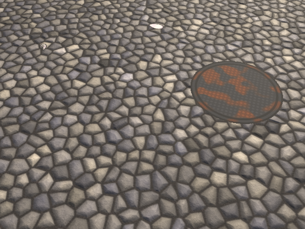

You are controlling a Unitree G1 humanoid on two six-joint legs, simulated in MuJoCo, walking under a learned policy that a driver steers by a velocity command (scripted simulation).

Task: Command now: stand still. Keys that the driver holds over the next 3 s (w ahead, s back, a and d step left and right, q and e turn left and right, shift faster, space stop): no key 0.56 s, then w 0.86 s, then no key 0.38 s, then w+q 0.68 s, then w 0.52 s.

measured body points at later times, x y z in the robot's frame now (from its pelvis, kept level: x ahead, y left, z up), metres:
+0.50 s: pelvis +0.00 +0.00 +0.00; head +0.01 +0.00 +0.45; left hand +0.01 +0.25 -0.16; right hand -0.01 -0.24 -0.16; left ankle -0.03 +0.11 -0.74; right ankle +0.02 -0.15 -0.74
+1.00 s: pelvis +0.11 -0.06 +0.00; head +0.11 -0.07 +0.45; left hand +0.05 +0.19 -0.14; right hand +0.18 -0.32 -0.14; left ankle +0.08 +0.09 -0.65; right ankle +0.05 -0.14 -0.74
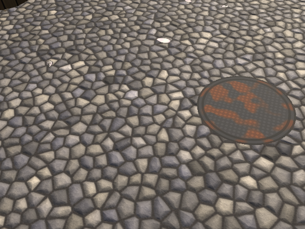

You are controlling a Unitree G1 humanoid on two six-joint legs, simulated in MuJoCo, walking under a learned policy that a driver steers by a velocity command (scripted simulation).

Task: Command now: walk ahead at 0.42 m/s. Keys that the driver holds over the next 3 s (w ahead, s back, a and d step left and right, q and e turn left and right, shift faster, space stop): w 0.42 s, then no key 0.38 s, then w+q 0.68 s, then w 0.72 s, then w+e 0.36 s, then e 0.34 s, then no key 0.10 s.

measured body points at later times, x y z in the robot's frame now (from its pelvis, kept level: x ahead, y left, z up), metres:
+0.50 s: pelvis +0.28 +0.05 +0.00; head +0.31 +0.06 +0.44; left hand +0.35 +0.32 -0.14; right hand +0.35 -0.21 -0.14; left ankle +0.33 +0.13 -0.74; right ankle +0.24 -0.10 -0.65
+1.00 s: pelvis +0.45 +0.02 +0.00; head +0.46 +0.02 +0.45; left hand +0.50 +0.30 -0.13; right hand +0.53 -0.25 -0.15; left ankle +0.42 +0.15 -0.68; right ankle +0.51 -0.08 -0.74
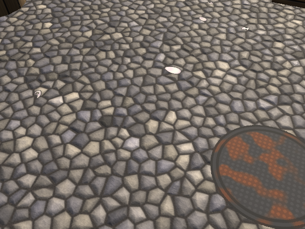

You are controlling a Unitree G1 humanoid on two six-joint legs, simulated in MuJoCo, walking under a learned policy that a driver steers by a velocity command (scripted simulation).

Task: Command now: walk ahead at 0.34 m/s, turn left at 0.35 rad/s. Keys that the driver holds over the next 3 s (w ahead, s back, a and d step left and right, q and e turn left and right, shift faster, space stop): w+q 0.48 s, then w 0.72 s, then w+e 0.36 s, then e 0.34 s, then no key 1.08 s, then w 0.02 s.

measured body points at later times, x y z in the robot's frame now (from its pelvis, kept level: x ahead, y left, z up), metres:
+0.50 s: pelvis +0.16 +0.08 +0.01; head +0.17 +0.13 +0.46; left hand +0.31 +0.38 -0.10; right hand +0.16 -0.17 -0.11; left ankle +0.06 +0.14 -0.74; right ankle +0.36 -0.06 -0.68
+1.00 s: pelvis +0.45 +0.13 +0.00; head +0.48 +0.14 +0.45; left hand +0.36 +0.38 -0.14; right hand +0.70 -0.06 -0.10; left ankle +0.50 +0.32 -0.68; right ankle +0.46 +0.03 -0.74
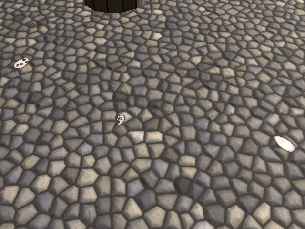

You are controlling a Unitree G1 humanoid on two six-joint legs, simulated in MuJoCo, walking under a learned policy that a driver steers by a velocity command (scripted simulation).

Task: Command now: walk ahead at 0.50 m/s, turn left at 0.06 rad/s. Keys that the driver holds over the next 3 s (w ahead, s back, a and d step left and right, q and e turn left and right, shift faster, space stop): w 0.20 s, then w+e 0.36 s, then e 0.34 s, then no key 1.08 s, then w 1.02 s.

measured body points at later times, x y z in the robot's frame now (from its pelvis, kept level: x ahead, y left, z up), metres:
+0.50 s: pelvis +0.28 +0.07 +0.00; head +0.30 +0.08 +0.45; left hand +0.42 +0.34 -0.13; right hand +0.30 -0.21 -0.13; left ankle +0.27 +0.15 -0.75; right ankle +0.36 -0.12 -0.67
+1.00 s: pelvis +0.48 +0.00 -0.01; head +0.53 -0.04 +0.43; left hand +0.71 +0.21 -0.11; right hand +0.53 -0.32 -0.12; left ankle +0.57 +0.16 -0.67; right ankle +0.53 -0.09 -0.75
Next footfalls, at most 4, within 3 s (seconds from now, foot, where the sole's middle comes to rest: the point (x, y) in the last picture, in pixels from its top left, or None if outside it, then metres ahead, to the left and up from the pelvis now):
0.22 left None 0.31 0.16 -0.78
0.76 right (191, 211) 0.56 -0.10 -0.78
1.22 left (144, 188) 0.66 0.11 -0.78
2.68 left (181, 129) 1.01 -0.06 -0.78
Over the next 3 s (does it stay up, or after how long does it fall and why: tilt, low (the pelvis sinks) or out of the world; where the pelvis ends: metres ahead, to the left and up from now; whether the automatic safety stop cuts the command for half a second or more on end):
stays up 0.96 -0.12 0.00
